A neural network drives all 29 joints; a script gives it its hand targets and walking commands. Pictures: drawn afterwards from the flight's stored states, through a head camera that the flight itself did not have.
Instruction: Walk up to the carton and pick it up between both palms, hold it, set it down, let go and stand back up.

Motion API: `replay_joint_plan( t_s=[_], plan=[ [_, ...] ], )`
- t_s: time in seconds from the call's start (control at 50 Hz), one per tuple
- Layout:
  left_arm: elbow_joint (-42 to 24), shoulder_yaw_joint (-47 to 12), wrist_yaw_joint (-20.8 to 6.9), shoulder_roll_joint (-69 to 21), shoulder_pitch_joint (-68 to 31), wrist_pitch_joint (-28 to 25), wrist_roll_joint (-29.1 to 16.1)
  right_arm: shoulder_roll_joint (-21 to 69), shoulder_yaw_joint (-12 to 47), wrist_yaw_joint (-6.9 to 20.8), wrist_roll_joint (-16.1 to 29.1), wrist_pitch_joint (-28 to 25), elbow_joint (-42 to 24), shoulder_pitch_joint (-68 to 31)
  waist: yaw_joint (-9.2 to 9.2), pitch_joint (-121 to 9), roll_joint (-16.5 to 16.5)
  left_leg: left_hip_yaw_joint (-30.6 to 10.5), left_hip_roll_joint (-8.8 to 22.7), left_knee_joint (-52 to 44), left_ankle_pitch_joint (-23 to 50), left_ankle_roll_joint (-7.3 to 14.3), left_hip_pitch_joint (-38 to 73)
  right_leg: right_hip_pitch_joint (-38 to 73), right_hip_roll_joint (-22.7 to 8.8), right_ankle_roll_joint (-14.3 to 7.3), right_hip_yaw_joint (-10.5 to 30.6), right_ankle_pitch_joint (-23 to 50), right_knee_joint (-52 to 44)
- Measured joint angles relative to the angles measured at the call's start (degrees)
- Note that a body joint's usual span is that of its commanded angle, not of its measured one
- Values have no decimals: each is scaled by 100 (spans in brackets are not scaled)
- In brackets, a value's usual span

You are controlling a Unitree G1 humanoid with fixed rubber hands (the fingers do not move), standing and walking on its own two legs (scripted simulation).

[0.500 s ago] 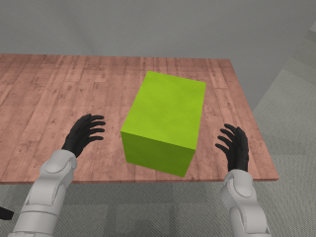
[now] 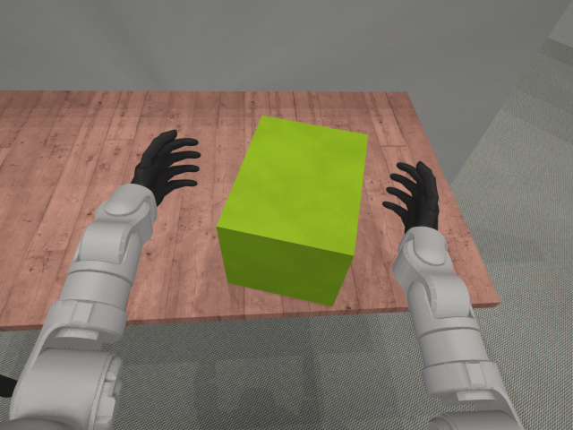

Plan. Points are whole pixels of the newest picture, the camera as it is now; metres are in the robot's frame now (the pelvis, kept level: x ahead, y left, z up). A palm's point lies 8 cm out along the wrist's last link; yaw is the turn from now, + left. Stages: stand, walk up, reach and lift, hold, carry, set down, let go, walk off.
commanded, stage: reach and lift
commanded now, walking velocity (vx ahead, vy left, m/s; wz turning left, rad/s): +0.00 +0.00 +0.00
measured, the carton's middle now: (296, 209) +0.43 -0.01 +0.01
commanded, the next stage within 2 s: none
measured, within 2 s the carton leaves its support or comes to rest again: neither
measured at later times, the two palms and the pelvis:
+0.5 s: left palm (168, 136) +0.46 +0.17 +0.14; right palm (407, 174) +0.40 -0.15 +0.13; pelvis -0.01 +0.00 +0.00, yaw +0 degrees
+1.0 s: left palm (188, 193) +0.44 +0.16 +0.04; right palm (391, 221) +0.38 -0.15 +0.05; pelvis -0.01 -0.01 -0.02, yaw +1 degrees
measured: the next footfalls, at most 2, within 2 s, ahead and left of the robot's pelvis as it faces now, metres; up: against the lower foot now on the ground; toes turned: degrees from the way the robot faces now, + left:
none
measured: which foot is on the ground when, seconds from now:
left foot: down 0.00-1.00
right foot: down 0.00-1.00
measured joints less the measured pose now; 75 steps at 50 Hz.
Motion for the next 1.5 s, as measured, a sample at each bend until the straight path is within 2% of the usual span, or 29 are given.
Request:
replay_joint_plan(
  t_s=[0.22, 0.36, 0.58, 0.74, 0.9, 1.1, 1.22, 1.3, 1.42, 1.5],
  plan=[
    [974, -29, 274, -70, -907, -174, 91, 20, -189, 39, 72, -171, 1067, -935, -128, -290, -50, -3, 64, 232, -40, -9, -455, -402, 52, -13, 2, 32, 105],
    [2201, -103, 415, -55, -1739, -358, -43, -14, -231, -8, 85, -64, 1982, -1785, -226, -576, -21, -34, 53, 336, -34, 8, -794, -756, 38, -4, -29, -4, 269],
    [3571, -149, 488, -60, -2513, -975, 169, 191, -288, -21, 54, -351, 3219, -2558, -382, -863, -121, -149, 84, 371, -8, -60, -1032, -934, 75, -64, -140, 3, 258],
    [4352, -96, 453, -183, -2571, -1442, 389, 350, -605, -38, -371, -695, 3782, -2638, -465, -966, -130, -228, 95, 478, -17, -89, -1255, -1137, 86, -88, -217, -40, 376],
    [5073, 41, 421, -361, -2406, -2486, 487, 605, -1048, 201, -988, -1463, 4249, -2406, -499, -1113, -166, -257, 97, 683, -24, -103, -1765, -1690, 76, -104, -246, -119, 697],
    [5384, 214, 459, -490, -2385, -3348, 635, 693, -1495, 449, -1486, -2375, 4574, -2217, -491, -1392, -110, -312, 48, 1092, -69, -57, -2707, -2633, 6, -62, -305, -226, 1178],
    [5447, 347, 448, -545, -2562, -3497, 877, 628, -1706, 497, -1593, -2728, 4845, -2360, -538, -1374, -56, -321, 12, 1203, -97, 8, -2868, -2739, -29, -9, -315, -208, 1193],
    [5460, 405, 480, -728, -2609, -3493, 1093, 606, -1903, 550, -1657, -2900, 4959, -2388, -503, -1317, -10, -265, 8, 1217, -132, 56, -2820, -2665, -35, 36, -258, -169, 1109],
    [5365, 931, 572, -1311, -2447, -3591, 1685, 667, -2424, 654, -2127, -3187, 4934, -2313, -394, -1105, 14, -129, 2, 1123, -183, 137, -2528, -2372, -42, 113, -123, -108, 910],
    [5088, 1541, 685, -1516, -2244, -3677, 2247, 784, -2886, 790, -2695, -3302, 4693, -2153, -311, -958, -22, -59, -18, 942, -161, 168, -2252, -2112, -57, 147, -55, -56, 712]
  ],
)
